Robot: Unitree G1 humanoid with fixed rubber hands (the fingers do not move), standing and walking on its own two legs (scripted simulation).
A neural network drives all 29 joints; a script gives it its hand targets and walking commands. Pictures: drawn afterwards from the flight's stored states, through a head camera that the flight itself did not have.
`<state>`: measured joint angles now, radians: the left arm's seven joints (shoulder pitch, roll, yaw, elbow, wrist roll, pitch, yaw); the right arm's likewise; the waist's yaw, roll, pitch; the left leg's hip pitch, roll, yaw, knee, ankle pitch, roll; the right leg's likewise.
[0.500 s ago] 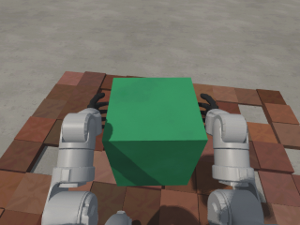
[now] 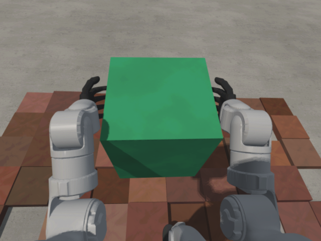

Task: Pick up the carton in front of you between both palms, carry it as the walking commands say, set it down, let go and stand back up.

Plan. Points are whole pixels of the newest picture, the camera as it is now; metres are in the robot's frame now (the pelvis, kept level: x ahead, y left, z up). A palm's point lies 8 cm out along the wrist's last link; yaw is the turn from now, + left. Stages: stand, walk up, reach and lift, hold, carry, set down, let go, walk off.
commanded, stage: carry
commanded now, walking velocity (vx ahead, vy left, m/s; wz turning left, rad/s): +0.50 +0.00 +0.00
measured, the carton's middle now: (158, 124) +0.38 -0.02 +0.08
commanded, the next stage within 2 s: none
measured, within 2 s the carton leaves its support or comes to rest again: neither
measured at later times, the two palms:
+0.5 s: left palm (91, 48) +0.69 +0.18 +0.10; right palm (179, 45) +0.70 -0.12 +0.10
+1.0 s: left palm out of the picture +1.04 +0.19 +0.13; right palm out of the picture +1.03 -0.11 +0.14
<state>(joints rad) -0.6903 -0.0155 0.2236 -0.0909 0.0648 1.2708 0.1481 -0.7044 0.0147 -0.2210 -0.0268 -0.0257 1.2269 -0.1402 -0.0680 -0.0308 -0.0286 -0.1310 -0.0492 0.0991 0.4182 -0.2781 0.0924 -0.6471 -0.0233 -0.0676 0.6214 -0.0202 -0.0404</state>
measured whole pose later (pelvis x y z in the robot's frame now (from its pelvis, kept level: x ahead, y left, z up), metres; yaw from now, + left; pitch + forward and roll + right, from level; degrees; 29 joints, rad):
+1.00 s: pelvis +0.67 +0.05 -0.03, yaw +1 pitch +5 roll -1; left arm -0.79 -0.01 0.27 0.10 0.10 1.31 0.14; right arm -0.78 0.00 -0.26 0.16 -0.05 1.26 -0.13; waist -0.07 -0.02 -0.09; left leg 0.00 -0.07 0.07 0.34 -0.42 0.05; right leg -0.67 -0.01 -0.13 0.61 0.02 -0.05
